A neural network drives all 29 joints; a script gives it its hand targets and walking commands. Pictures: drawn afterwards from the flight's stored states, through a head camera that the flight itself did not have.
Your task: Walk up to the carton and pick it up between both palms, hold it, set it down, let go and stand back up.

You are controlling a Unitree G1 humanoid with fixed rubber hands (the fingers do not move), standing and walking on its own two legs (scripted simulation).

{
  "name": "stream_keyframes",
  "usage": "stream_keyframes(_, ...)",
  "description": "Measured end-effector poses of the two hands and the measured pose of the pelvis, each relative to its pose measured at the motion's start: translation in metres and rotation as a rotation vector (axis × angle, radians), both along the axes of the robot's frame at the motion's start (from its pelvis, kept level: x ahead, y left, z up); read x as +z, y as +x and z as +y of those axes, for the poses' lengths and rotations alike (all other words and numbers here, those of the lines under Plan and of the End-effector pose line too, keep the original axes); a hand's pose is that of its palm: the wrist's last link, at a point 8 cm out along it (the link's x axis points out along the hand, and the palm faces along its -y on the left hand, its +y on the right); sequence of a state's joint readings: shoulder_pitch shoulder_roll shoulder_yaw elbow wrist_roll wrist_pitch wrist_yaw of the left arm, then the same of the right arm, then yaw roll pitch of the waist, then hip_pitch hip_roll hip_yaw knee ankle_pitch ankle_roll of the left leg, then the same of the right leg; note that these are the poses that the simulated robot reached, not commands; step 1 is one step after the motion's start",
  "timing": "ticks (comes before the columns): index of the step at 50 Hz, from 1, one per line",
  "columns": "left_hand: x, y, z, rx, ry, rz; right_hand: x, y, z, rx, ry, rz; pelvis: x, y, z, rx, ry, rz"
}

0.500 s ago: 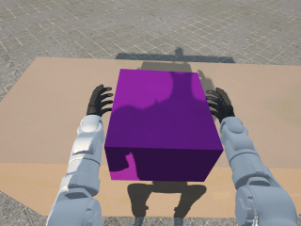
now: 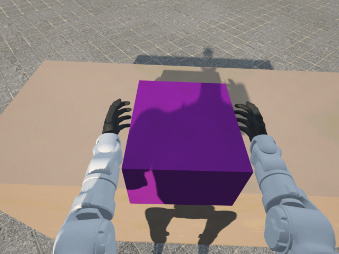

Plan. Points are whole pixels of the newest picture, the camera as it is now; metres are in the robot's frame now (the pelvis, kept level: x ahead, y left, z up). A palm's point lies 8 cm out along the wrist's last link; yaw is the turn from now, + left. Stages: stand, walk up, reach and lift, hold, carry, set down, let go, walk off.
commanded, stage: set down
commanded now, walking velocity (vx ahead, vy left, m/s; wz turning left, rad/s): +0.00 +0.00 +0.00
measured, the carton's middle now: (182, 138) +0.43 +0.02 +0.02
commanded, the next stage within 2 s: none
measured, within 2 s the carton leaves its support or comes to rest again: rests again in 1.00 s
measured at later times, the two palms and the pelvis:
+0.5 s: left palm (113, 131) +0.40 +0.19 +0.07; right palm (254, 131) +0.43 -0.17 +0.07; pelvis +0.01 +0.00 +0.00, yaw +0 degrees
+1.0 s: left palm (112, 126) +0.41 +0.20 +0.08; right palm (252, 123) +0.44 -0.16 +0.09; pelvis -0.01 +0.00 -0.01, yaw +0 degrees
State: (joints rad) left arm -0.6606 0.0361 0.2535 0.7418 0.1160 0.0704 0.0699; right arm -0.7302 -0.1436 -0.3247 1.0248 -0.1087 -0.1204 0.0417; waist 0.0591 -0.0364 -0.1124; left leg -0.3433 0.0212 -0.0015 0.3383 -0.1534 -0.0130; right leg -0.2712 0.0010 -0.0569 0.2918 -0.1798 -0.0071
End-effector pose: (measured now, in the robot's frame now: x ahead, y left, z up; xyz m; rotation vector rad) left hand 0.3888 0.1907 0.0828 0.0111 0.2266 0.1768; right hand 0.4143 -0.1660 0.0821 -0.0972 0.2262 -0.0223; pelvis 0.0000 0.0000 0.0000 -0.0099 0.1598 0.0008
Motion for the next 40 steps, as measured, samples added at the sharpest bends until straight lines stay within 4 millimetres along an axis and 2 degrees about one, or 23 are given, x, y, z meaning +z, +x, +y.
stream_keyframes(12,-0.007,0.008,0.001,0.007,0.002,0.001,-0.006,0.011,0.001,0.008,-0.001,0.000,0.000,0.009,-0.001,0.000,0.002,0.012)
stream_keyframes(33,-0.016,0.006,0.001,0.009,-0.001,0.000,-0.012,0.010,0.001,0.013,-0.013,-0.005,0.000,0.010,-0.001,0.000,0.002,0.014)
stream_keyframes(40,-0.013,0.009,0.003,0.018,0.019,0.007,-0.011,0.013,0.002,-0.008,0.073,0.007,-0.001,0.007,-0.001,-0.001,0.000,0.014)
